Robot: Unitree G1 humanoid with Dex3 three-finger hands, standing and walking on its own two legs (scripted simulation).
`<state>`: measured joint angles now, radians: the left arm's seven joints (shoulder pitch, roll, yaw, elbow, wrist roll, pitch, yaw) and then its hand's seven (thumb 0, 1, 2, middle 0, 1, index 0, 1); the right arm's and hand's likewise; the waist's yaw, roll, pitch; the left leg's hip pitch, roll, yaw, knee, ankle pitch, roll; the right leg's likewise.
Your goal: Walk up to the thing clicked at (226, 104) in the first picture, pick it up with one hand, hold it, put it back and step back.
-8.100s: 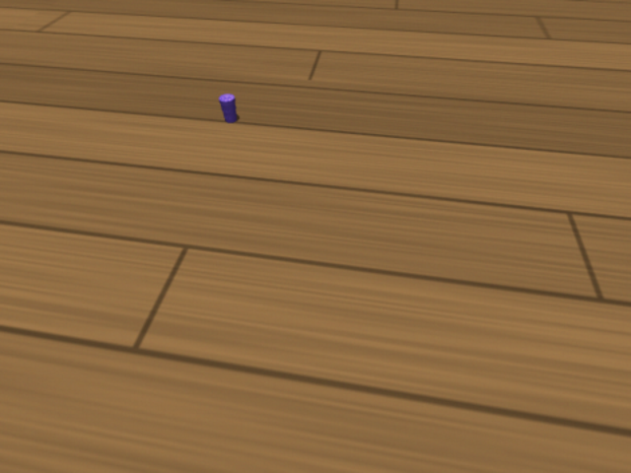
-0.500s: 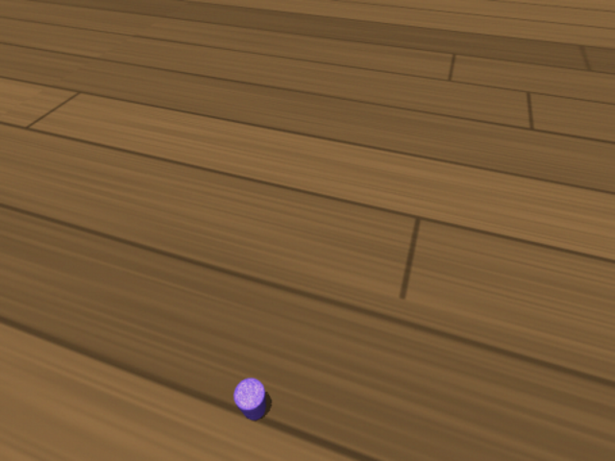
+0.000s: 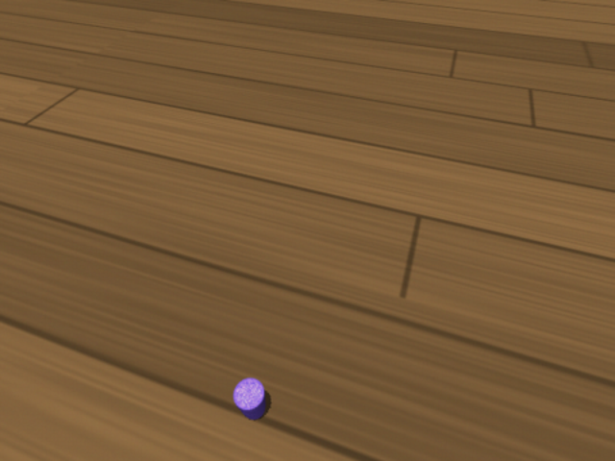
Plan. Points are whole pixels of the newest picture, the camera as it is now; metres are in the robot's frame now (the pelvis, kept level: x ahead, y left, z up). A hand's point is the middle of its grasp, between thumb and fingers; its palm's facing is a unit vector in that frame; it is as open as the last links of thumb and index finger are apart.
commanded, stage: stand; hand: left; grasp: from the side
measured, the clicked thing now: (251, 401) +0.41 +0.20 -0.71
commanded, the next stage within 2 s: go down in 0.56 s
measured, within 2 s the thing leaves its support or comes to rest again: neither
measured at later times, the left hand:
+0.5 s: hand out of the picture +0.07 +0.25 -0.16, palm faces -0.03 -0.94 -0.34, open 7.4 cm
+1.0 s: hand out of the picture +0.16 +0.26 -0.17, palm faces +0.06 -0.94 -0.33, open 13.3 cm
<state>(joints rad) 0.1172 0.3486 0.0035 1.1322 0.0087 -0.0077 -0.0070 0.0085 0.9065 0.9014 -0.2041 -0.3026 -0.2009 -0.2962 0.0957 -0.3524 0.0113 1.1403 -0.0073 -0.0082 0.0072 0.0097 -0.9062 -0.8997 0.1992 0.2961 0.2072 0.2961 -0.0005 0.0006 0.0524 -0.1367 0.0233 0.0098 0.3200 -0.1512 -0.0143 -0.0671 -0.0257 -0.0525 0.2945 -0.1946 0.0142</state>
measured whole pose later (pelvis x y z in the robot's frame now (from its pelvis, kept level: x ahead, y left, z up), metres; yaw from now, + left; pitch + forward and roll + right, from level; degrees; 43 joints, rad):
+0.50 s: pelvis +0.00 +0.00 +0.00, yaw +0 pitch -2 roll +0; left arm 0.12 0.35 0.00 1.13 0.01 -0.01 0.00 0.01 0.91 0.90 -0.20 -0.30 -0.20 -0.30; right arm 0.10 -0.35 0.01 1.13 -0.01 -0.01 0.01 0.01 -0.91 -0.90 0.20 0.30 0.21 0.30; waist 0.00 0.00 0.05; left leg -0.13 0.02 0.01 0.32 -0.16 -0.01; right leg -0.06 -0.03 -0.05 0.29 -0.20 0.02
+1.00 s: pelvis -0.01 +0.00 -0.03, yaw -2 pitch +8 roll -1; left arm -0.02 0.35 0.22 0.98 0.06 0.05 -0.03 0.01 0.22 0.30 -0.05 -0.08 -0.06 -0.07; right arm 0.25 -0.24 -0.01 0.73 0.03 -0.05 -0.02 0.01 -0.96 -0.91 0.20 0.30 0.21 0.30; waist -0.04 -0.02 -0.01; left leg -0.52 0.05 0.02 0.68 -0.29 -0.01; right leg -0.46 -0.01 -0.03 0.66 -0.33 0.01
